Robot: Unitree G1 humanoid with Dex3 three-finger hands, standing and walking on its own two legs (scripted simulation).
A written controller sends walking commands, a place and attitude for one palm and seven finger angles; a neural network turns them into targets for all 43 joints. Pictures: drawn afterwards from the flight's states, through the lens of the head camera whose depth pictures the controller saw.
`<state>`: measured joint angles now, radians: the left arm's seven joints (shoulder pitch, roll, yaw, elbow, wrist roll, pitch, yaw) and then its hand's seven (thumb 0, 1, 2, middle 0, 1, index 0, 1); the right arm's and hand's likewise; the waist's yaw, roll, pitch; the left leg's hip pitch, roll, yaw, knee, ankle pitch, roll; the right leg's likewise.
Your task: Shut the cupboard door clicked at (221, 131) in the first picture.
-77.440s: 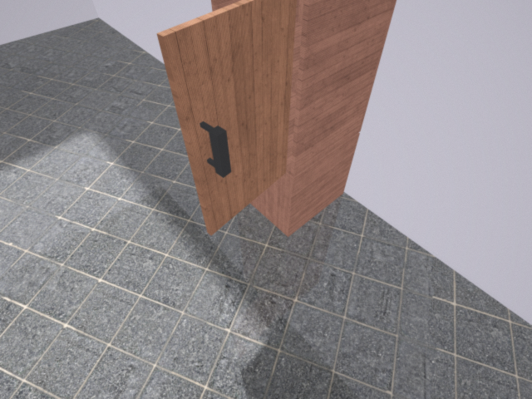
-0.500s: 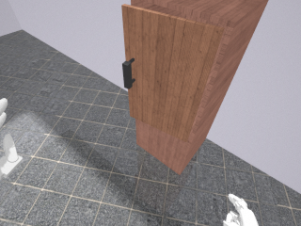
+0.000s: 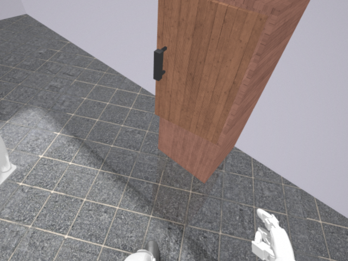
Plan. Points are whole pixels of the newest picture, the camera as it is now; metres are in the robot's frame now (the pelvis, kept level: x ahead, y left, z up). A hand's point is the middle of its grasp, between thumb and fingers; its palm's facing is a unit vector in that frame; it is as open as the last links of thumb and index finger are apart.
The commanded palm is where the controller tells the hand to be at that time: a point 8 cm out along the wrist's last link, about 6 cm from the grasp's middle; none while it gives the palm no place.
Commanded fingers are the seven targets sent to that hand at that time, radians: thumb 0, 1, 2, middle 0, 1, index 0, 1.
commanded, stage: stop stepping back and stand still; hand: left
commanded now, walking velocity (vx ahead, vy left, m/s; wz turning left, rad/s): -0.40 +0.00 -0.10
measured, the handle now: (161, 63) +0.82 +0.09 +0.00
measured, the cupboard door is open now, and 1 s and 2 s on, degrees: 9 9 9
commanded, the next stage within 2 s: let the arm hang, fingers relaxed in 1.30 s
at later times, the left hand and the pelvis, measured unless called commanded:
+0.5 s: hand out of the picture +0.09 +0.31 +0.19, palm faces +0.31 -0.84 -0.44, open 7.4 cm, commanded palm +0.05 +0.36 +0.19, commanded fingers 0.00 0.90 0.90 -0.20 -0.30 -0.20 -0.30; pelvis -0.12 +0.07 +0.00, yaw -6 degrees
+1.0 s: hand out of the picture +0.11 +0.35 +0.18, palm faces +0.36 -0.79 -0.50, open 7.4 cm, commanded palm +0.05 +0.39 +0.19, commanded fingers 0.00 0.90 0.90 -0.20 -0.30 -0.20 -0.30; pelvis -0.12 +0.10 +0.00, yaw -6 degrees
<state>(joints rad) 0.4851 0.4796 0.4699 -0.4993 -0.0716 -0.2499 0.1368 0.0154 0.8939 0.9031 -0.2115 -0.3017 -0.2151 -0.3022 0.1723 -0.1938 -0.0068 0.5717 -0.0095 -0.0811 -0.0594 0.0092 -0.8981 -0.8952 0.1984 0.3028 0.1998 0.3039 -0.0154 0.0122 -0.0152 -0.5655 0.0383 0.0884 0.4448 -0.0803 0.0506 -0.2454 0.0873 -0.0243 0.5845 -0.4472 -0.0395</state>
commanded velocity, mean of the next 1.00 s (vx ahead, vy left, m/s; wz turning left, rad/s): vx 0.12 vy -0.09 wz -0.01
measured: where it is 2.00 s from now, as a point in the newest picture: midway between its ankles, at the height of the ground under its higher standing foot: outside the picture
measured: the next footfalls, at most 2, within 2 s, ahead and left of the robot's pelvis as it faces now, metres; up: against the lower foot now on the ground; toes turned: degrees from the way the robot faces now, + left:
right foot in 0.02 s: -0.01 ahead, -0.13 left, +0.00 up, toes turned +0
left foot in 0.16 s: +0.12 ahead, +0.08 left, +0.00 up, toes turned +0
